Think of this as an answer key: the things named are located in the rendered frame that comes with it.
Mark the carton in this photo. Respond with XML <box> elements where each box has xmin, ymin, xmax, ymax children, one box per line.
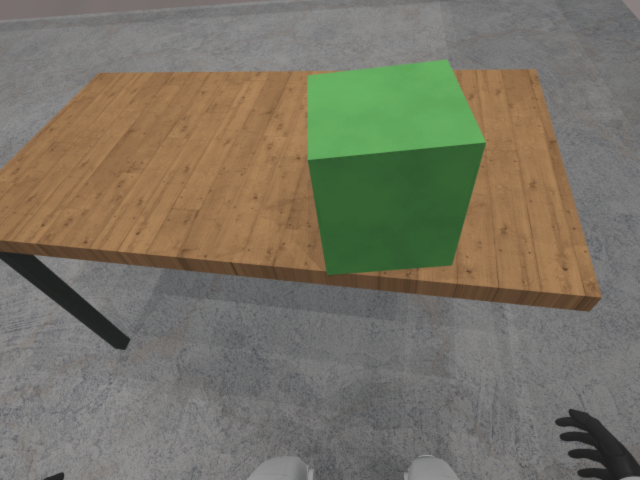
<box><xmin>308</xmin><ymin>60</ymin><xmax>486</xmax><ymax>275</ymax></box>

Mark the table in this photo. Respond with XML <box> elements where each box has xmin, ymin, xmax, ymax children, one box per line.
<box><xmin>0</xmin><ymin>69</ymin><xmax>602</xmax><ymax>350</ymax></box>

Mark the robot left thigh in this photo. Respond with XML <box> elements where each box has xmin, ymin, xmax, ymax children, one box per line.
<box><xmin>247</xmin><ymin>456</ymin><xmax>316</xmax><ymax>480</ymax></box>

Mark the right robot hand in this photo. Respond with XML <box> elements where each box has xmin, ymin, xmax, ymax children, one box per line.
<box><xmin>555</xmin><ymin>409</ymin><xmax>640</xmax><ymax>480</ymax></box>

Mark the robot right thigh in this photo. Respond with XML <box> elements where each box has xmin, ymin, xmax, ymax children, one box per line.
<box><xmin>404</xmin><ymin>458</ymin><xmax>460</xmax><ymax>480</ymax></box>

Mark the robot thigh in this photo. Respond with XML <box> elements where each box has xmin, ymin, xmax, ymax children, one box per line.
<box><xmin>247</xmin><ymin>456</ymin><xmax>316</xmax><ymax>480</ymax></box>
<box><xmin>404</xmin><ymin>458</ymin><xmax>460</xmax><ymax>480</ymax></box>

